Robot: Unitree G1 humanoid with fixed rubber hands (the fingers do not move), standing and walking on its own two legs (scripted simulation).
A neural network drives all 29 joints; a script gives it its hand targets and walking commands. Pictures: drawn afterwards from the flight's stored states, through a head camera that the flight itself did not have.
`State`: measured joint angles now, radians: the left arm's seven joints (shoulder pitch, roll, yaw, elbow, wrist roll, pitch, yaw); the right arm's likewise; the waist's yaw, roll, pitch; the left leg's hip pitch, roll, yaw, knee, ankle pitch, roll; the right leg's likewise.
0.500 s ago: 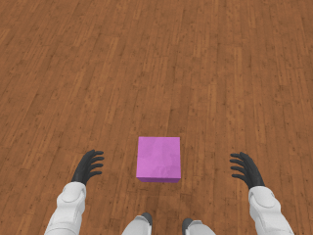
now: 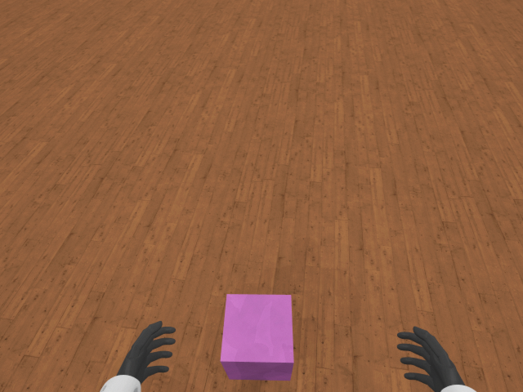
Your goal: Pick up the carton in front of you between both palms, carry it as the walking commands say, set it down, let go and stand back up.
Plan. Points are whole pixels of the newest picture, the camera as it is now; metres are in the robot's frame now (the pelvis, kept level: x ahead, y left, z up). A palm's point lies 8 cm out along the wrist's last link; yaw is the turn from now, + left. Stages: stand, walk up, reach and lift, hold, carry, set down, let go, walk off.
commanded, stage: let go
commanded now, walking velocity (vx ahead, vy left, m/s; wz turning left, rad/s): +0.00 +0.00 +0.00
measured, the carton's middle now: (259, 338) +0.39 +0.06 -0.65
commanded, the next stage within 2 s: stand in 0.14 s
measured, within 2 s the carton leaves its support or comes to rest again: neither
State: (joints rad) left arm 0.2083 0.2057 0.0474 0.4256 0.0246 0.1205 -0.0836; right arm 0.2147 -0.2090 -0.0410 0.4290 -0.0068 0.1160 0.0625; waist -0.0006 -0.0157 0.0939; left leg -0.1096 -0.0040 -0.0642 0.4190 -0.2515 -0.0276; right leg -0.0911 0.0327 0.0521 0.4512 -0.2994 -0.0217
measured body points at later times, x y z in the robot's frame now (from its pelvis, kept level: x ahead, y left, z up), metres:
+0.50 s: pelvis +0.01 +0.03 +0.00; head +0.03 +0.03 +0.44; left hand +0.16 +0.32 -0.10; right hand +0.16 -0.27 -0.09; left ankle -0.01 +0.14 -0.74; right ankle -0.03 -0.10 -0.74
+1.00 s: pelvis +0.01 +0.02 +0.00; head +0.01 +0.02 +0.45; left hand +0.14 +0.32 -0.10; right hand +0.13 -0.28 -0.10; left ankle -0.01 +0.14 -0.74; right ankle -0.03 -0.10 -0.74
